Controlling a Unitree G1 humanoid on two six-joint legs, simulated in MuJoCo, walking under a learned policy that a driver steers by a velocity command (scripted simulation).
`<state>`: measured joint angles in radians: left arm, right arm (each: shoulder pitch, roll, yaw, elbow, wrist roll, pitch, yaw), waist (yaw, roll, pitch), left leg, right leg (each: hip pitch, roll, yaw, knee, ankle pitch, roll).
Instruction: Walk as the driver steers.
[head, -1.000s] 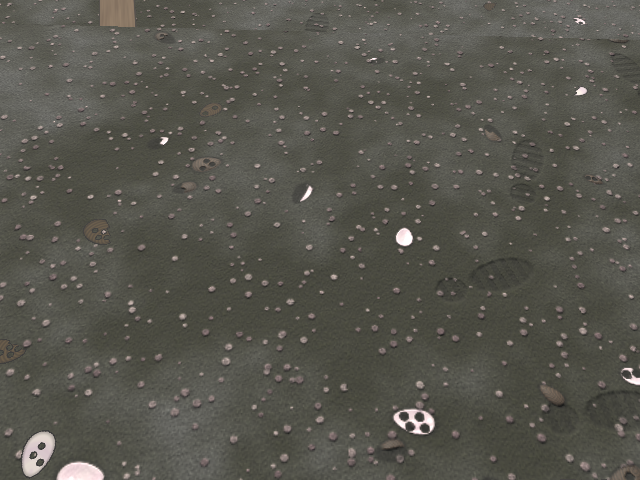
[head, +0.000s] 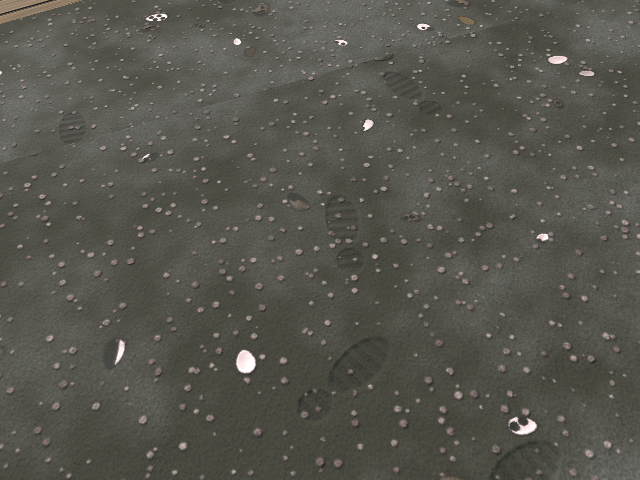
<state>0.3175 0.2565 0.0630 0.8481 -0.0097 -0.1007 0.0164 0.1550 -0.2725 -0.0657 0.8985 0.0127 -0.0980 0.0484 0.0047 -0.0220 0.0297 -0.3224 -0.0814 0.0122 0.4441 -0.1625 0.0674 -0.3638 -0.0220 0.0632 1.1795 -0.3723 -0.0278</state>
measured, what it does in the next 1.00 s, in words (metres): walks ahead, turning left: right foot, then left foot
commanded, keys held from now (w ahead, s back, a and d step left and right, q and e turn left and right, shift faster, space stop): w+q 0.86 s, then w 0.14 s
